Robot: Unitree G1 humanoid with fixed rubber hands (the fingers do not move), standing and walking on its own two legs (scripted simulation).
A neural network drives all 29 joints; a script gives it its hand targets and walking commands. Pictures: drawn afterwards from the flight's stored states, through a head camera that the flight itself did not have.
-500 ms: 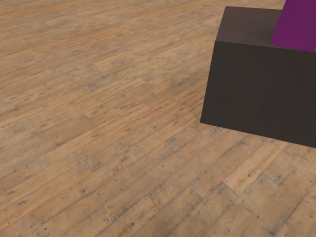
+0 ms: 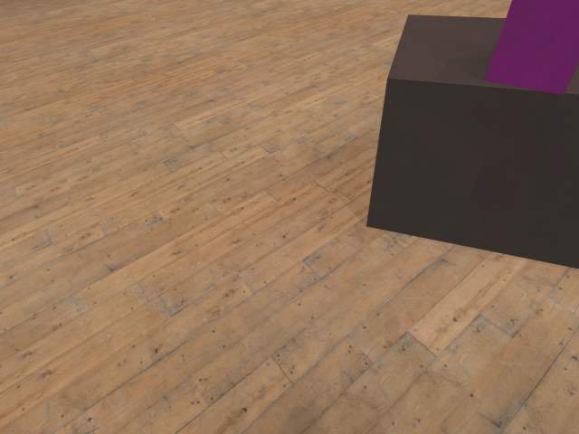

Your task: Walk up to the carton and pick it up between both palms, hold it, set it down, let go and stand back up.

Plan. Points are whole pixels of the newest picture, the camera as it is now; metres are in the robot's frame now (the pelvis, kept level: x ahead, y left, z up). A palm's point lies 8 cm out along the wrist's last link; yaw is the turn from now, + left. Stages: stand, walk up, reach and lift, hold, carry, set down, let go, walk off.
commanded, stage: stand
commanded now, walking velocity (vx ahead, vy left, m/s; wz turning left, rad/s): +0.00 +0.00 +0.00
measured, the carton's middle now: (545, 32) +1.13 -0.73 +0.09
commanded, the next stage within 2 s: walk up in 0.32 s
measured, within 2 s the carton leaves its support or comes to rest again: neither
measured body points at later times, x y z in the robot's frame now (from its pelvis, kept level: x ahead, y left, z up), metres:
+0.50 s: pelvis +0.00 +0.00 +0.00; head +0.00 -0.02 +0.45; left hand +0.07 +0.27 -0.12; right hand +0.07 -0.25 -0.15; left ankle +0.03 +0.14 -0.72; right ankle +0.02 -0.10 -0.72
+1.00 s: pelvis +0.06 -0.10 -0.01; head +0.08 -0.13 +0.44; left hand +0.13 +0.21 -0.12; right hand +0.09 -0.41 -0.16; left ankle +0.07 +0.06 -0.65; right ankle +0.04 -0.15 -0.72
